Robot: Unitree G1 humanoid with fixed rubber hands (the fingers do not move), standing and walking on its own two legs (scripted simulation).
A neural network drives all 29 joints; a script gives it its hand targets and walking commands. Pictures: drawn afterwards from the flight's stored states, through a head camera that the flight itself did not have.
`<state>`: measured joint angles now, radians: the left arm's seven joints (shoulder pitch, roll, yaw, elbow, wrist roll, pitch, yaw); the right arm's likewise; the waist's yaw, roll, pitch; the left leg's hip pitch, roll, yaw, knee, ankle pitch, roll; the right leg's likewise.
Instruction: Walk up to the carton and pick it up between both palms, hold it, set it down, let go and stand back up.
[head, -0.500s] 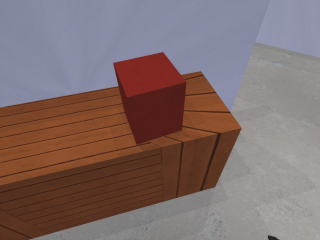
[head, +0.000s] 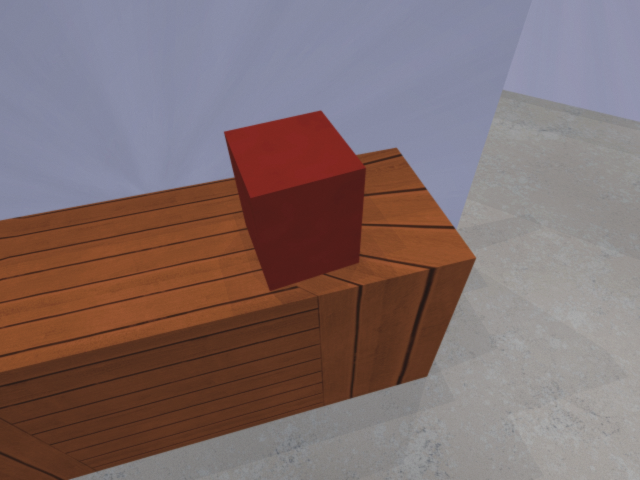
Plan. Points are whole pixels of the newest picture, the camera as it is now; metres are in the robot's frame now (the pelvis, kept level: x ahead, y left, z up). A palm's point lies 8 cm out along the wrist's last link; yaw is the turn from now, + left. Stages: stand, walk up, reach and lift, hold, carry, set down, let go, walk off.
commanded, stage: stand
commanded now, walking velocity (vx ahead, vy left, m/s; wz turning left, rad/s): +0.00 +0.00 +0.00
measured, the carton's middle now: (295, 201) +0.65 +0.06 -0.05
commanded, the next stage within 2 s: walk up in 0.64 s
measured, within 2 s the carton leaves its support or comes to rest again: neither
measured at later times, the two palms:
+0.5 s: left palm out of the picture +0.05 +0.27 -0.13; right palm out of the picture +0.04 -0.28 -0.13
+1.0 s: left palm out of the picture +0.06 +0.28 -0.13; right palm out of the picture +0.05 -0.29 -0.13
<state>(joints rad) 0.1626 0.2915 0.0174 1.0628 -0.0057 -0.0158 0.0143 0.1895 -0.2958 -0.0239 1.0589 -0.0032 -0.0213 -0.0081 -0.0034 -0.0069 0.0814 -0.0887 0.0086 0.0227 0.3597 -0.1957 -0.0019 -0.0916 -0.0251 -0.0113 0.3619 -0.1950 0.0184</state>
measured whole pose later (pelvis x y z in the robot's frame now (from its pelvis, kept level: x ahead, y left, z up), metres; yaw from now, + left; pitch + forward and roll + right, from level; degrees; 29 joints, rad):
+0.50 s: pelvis -0.01 -0.01 +0.00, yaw +0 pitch -4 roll +0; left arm 0.18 0.30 0.03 1.08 0.00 -0.02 0.01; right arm 0.20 -0.28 -0.02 1.07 0.00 -0.02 -0.01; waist 0.00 -0.01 0.07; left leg -0.11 0.02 0.02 0.35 -0.18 -0.01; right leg -0.11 -0.01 -0.01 0.35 -0.18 0.01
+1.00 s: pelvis +0.02 -0.01 -0.01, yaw +5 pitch -3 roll -2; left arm 0.23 0.29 0.08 0.95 0.04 -0.02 -0.02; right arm 0.32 -0.29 -0.07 0.99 -0.03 -0.02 0.00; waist -0.01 0.01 0.05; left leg -0.23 0.03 -0.02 0.66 -0.45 0.03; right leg -0.10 -0.01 -0.10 0.44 -0.27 0.00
